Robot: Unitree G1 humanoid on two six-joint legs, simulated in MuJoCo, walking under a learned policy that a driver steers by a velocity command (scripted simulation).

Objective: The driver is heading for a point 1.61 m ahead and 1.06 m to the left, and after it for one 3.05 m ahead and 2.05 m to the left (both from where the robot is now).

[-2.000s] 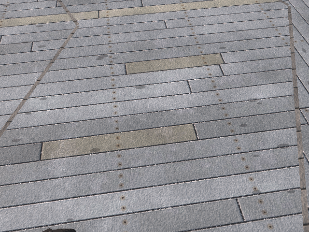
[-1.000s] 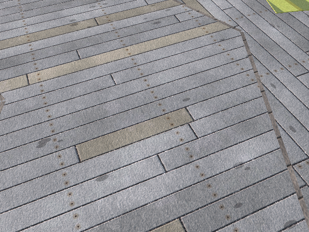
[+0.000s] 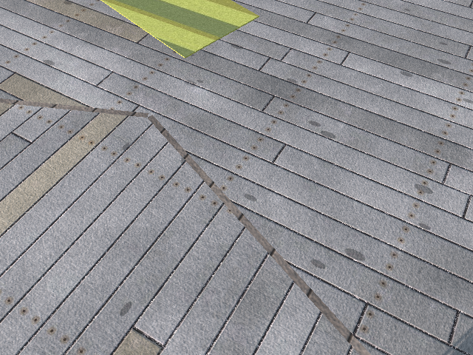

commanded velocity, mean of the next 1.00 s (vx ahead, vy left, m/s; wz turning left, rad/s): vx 0.50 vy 0.00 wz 0.34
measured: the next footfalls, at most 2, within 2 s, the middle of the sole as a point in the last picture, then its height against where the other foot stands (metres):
right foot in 0.14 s outside the picture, level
left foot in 0.68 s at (189, 335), level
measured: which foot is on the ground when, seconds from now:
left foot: down 0.00-0.14, up 0.16-0.66, down 0.68-1.00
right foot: up 0.00-0.12, down 0.14-0.70, up 0.72-1.00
